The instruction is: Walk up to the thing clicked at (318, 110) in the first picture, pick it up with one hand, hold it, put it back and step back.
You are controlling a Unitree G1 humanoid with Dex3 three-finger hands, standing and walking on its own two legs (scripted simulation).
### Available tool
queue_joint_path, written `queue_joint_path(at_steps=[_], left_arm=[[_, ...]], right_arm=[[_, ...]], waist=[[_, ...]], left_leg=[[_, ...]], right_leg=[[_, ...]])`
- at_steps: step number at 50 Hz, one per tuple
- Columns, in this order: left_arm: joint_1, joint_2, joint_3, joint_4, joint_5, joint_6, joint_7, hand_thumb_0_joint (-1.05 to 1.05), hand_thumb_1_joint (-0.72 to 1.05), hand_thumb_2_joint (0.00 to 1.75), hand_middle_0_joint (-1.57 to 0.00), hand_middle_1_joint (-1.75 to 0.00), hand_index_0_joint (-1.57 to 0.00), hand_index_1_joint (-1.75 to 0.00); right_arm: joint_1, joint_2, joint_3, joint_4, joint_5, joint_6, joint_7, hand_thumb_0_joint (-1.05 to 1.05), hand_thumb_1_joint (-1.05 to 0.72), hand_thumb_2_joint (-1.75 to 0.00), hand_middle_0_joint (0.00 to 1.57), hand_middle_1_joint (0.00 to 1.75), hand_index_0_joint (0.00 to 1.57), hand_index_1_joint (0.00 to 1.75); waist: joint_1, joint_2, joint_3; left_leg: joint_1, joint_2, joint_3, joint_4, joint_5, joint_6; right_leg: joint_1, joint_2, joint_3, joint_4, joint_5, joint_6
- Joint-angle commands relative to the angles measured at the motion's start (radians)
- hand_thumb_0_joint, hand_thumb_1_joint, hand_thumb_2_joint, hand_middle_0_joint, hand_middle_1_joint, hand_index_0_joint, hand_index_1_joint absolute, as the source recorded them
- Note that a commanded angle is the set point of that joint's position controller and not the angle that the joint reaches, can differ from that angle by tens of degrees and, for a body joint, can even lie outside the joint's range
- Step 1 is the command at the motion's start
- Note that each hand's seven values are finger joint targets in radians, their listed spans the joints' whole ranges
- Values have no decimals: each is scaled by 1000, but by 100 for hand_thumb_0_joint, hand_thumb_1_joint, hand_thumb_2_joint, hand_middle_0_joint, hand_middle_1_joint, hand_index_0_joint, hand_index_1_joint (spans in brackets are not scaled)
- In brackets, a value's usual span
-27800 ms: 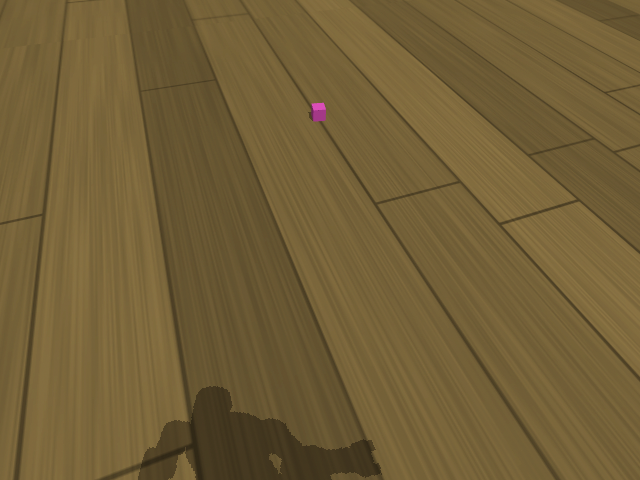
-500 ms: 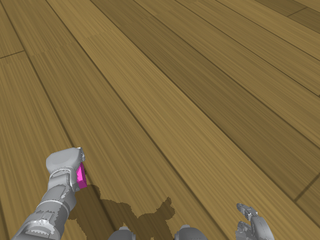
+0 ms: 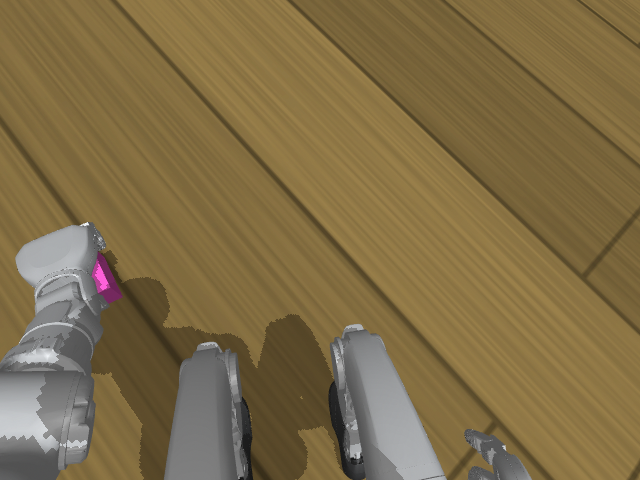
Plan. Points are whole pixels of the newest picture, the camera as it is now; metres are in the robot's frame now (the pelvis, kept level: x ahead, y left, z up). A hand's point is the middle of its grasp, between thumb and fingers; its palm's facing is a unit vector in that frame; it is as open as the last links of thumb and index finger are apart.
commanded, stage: crouch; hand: left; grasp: from above
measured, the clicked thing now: (81, 282) +0.40 +0.29 -0.17
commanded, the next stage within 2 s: lower in 0.88 s
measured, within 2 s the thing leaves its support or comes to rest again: neither
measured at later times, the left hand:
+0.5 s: hand (107, 298) +0.40 +0.30 -0.28, palm faces -0.40 -0.17 -0.90, open 10.1 cm
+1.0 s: hand (115, 304) +0.40 +0.31 -0.34, palm faces -0.40 -0.18 -0.90, open 10.1 cm
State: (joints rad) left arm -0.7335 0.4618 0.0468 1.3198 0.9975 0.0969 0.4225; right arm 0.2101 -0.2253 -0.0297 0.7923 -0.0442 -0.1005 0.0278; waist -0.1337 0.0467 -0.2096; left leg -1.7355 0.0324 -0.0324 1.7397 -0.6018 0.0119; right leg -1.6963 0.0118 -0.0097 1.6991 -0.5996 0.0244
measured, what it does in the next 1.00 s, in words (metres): lowers itself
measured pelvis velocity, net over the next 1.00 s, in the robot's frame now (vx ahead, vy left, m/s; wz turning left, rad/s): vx -0.02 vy -0.01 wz -0.05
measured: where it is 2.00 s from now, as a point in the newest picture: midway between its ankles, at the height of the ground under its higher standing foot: (295, 455)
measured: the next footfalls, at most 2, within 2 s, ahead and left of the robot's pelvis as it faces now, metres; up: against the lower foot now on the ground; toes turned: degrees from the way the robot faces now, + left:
none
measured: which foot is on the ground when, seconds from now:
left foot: down 0.00-1.00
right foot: down 0.00-1.00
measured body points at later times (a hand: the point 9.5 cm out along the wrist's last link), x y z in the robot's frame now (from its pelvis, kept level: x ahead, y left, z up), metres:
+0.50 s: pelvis -0.01 -0.01 -0.12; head +0.22 +0.03 +0.27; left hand +0.42 +0.30 -0.23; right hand +0.08 -0.29 -0.24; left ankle +0.07 +0.12 -0.50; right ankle +0.08 -0.14 -0.50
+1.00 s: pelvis -0.02 -0.01 -0.18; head +0.21 +0.04 +0.21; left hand +0.42 +0.31 -0.29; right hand +0.05 -0.28 -0.30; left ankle +0.07 +0.11 -0.50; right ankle +0.08 -0.13 -0.50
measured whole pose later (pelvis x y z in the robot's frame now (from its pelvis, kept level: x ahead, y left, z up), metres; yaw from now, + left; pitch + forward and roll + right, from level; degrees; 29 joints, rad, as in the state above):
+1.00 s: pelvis -0.02 -0.01 -0.18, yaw -3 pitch +33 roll -6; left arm -0.84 0.67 0.20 1.45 1.10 -0.07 0.45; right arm 0.12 -0.26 0.01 0.82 -0.13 -0.14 0.16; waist -0.16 -0.01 -0.08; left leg -2.26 0.03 -0.11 2.34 -0.67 -0.01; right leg -2.20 0.03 -0.06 2.28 -0.67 0.02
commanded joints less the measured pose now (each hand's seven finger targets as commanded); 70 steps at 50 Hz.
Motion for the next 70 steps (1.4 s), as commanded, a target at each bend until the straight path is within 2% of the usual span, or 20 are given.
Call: queue_joint_path(at_steps=[1, 2, 5, 6, 7, 12, 13, 16, 17, 21, 23, 24, 26, 31, 35, 41, 50, 57, 62, 70], left_arm=[[-263, 263, 43, -97, 20, -30, 29, 0, 46, 67, -91, -59, -92, -58], [-303, 295, 57, -150, 27, -41, 33, 0, 47, 68, -92, -60, -93, -59], [-331, 312, 65, -170, 42, -60, 44, 0, 48, 73, -95, -62, -94, -62], [-318, 340, 86, -177, 46, -65, 52, 0, 50, 74, -96, -62, -95, -63], [-304, 309, 77, -139, 50, -64, 55, 0, 50, 76, -96, -63, -95, -63], [-333, 343, 107, -168, 59, -66, 82, 0, 51, 78, -99, -60, -97, -63], [-316, 324, 98, -130, 61, -62, 80, 0, 51, 79, -100, -61, -97, -63], [-339, 349, 114, -136, 58, -71, 76, 0, 52, 81, -101, -61, -98, -64], [-346, 341, 110, -133, 57, -74, 73, 0, 53, 82, -101, -62, -99, -65], [-301, 390, 135, -99, 58, -89, 52, 0, 56, 83, -102, -64, -100, -67], [-306, 372, 119, -75, 59, -95, 44, 0, 55, 84, -102, -64, -100, -67], [-327, 410, 144, -94, 60, -99, 46, 0, 54, 85, -102, -64, -99, -67], [-349, 412, 138, -97, 52, -109, 45, 0, 55, 82, -101, -66, -99, -68], [-372, 445, 152, -79, 68, -129, 50, 0, 50, 83, -99, -62, -95, -65], [-376, 471, 167, -54, 83, -143, 57, 0, 49, 83, -99, -60, -95, -65], [-369, 496, 183, -13, 88, -151, 68, 0, 48, 84, -99, -59, -94, -64], [-378, 483, 163, 1, 107, -164, 59, 0, 44, 86, -103, -55, -95, -64], [-378, 484, 167, 91, 108, -185, 78, 0, 48, 89, -106, -58, -98, -67], [-402, 524, 191, 78, 133, -207, 111, 0, 53, 89, -109, -59, -102, -67], [-348, 563, 256, 47, 121, -204, 169, 0, 58, 90, -114, -58, -105, -67]], right_arm=[[115, -214, -59, -59, -9, -45, 2, 0, -89, -90, 20, 30, 20, 30], [111, -214, -59, -60, -11, -47, 6, 0, -89, -90, 20, 30, 20, 30], [116, -222, -52, -49, -18, -53, 16, 0, -89, -90, 20, 30, 20, 30], [113, -219, -49, -44, -20, -54, 19, 0, -89, -90, 20, 30, 20, 30], [119, -225, -48, -37, -23, -56, 22, 0, -89, -90, 20, 30, 20, 30], [126, -238, -48, -15, -39, -61, 40, 0, -89, -90, 20, 30, 20, 30], [126, -236, -47, -14, -43, -61, 46, 0, -89, -90, 20, 30, 20, 30], [122, -243, -52, -7, -52, -62, 55, 0, -90, -90, 20, 30, 20, 30], [124, -239, -53, -10, -55, -62, 59, 0, -90, -90, 20, 30, 20, 30], [115, -242, -49, -13, -62, -59, 78, 0, -90, -90, 20, 30, 20, 30], [103, -241, -51, -19, -64, -58, 85, 0, -90, -90, 20, 30, 20, 30], [120, -245, -52, -3, -65, -55, 88, 0, -90, -90, 20, 30, 20, 30], [109, -243, -52, -10, -68, -55, 95, 0, -90, -90, 20, 30, 20, 30], [89, -258, -51, -15, -66, -54, 104, 0, -89, -90, 20, 30, 20, 30], [97, -261, -42, -5, -72, -53, 108, 0, -89, -90, 20, 30, 20, 30], [91, -261, -34, -2, -79, -54, 115, 0, -90, -90, 20, 30, 20, 30], [94, -269, -33, 10, -78, -46, 123, 0, -90, -90, 20, 30, 20, 30], [100, -275, -8, 12, -91, -53, 136, 0, -90, -90, 20, 30, 20, 30], [90, -293, 0, 12, -104, -63, 142, 0, -90, -90, 20, 30, 20, 30], [82, -285, 7, 17, -121, -59, 159, 0, -91, -90, 20, 30, 20, 30]], waist=[[-7, 74, -540], [5, 104, -577], [-13, 125, -600], [5, 145, -618], [-11, 147, -612], [-1, 212, -672], [-17, 203, -629], [-12, 204, -623], [-26, 181, -610], [-10, 148, -575], [-15, 143, -576], [-16, 136, -583], [-10, 146, -575], [-3, 184, -560], [-20, 153, -542], [-9, 151, -527], [-17, 189, -513], [-41, 131, -457], [-44, 207, -465], [-21, 236, -537]], left_leg=[[330, -29, -8, -143, 53, 0], [324, -32, -2, -126, 49, 0], [313, -30, -6, -77, 48, -1], [319, -30, -2, -67, 61, -4], [328, -27, -13, -51, 80, -7], [358, -22, -14, 35, 214, -12], [330, -21, -18, 44, 202, -13], [277, -23, -2, 90, 180, -7], [251, -24, 0, 106, 169, -3], [164, -25, 18, 162, 150, 6], [125, -26, 20, 183, 131, 7], [106, -25, 22, 200, 132, 10], [79, -25, 25, 210, 99, 9], [69, -22, 11, 233, 60, 4], [7, -25, 19, 278, 50, 11], [-43, -28, 23, 309, 16, 13], [-24, -24, -1, 331, 28, 5], [-111, -27, 7, 404, 60, 16], [-58, -24, -8, 412, 47, 5], [-65, -20, 5, 457, 107, 6]], right_leg=[[172, 16, -64, -118, 61, -69], [168, 17, -61, -106, 54, -70], [117, 15, -70, -62, 59, -68], [113, 14, -72, -43, 67, -69], [71, 12, -79, -18, 87, -70], [11, 11, -89, 75, 193, -70], [-9, 7, -91, 84, 184, -69], [-20, 14, -90, 108, 178, -67], [-11, 13, -90, 109, 176, -63], [-6, 19, -84, 138, 162, -58], [-6, 23, -84, 155, 148, -58], [-8, 26, -85, 161, 153, -56], [-21, 29, -85, 175, 115, -58], [-106, 33, -100, 235, 72, -68], [-109, 33, -101, 255, 68, -61], [-135, 36, -107, 285, 28, -62], [-217, 37, -127, 348, 48, -71], [-215, 39, -131, 373, 87, -60], [-270, 37, -150, 417, 74, -61], [-214, 44, -146, 440, 141, -55]])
